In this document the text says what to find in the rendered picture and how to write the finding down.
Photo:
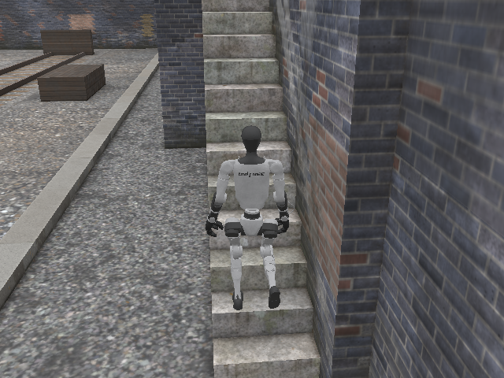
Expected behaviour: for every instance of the left robot forearm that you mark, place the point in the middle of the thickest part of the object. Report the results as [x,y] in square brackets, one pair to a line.
[214,210]

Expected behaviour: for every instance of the robot right upper arm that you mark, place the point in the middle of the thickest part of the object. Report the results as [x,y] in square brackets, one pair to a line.
[276,167]

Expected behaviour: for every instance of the robot left upper arm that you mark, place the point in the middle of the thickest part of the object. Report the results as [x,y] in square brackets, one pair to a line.
[222,181]

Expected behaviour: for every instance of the right robot hand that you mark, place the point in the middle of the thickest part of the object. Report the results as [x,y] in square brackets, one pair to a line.
[285,225]

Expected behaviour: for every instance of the right robot forearm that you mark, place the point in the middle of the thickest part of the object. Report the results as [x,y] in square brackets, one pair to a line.
[283,209]

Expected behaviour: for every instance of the left robot hand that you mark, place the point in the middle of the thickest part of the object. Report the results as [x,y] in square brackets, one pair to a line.
[213,225]

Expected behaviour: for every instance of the right robot foot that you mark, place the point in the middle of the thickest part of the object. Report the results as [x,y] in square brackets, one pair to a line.
[274,297]

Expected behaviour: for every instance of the robot left thigh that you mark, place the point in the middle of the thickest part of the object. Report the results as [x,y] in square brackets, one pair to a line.
[232,230]

